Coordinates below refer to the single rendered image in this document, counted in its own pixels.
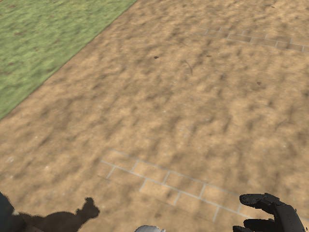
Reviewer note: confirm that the right robot hand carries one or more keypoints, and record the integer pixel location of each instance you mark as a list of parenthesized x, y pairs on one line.
[(285, 217)]

